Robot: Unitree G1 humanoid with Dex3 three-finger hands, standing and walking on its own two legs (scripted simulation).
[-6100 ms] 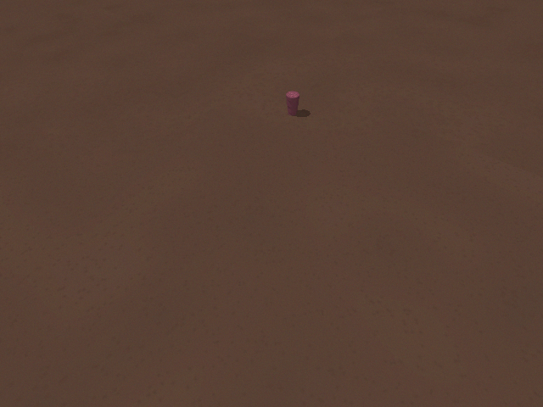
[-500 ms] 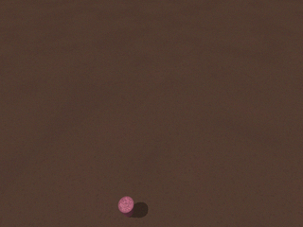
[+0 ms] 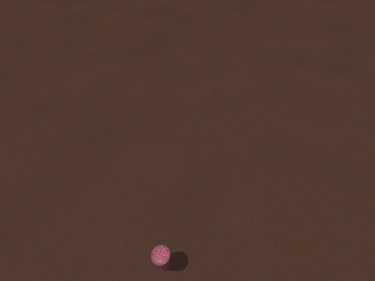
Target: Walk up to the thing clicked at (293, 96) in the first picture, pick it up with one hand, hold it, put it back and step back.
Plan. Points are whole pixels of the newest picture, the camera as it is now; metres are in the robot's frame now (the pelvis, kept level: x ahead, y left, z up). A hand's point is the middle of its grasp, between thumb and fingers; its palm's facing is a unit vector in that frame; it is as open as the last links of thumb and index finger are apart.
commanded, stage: walk up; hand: left
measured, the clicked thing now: (162, 259) +0.36 +0.18 -0.71
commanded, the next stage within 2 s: stand in 0.50 s
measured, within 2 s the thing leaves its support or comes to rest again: neither
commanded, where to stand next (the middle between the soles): +0.10 -0.02 m, yaw +1 degrees
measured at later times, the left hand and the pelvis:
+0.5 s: hand out of the picture +0.10 +0.25 -0.16, palm faces -0.02 -0.95 -0.33, open 7.4 cm; pelvis +0.01 +0.00 +0.00, yaw +0 degrees
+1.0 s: hand out of the picture +0.09 +0.24 -0.16, palm faces -0.01 -0.94 -0.33, open 7.4 cm; pelvis +0.02 -0.01 +0.00, yaw +1 degrees
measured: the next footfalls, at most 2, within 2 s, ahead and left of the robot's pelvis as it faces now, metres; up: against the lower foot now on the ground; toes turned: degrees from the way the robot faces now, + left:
none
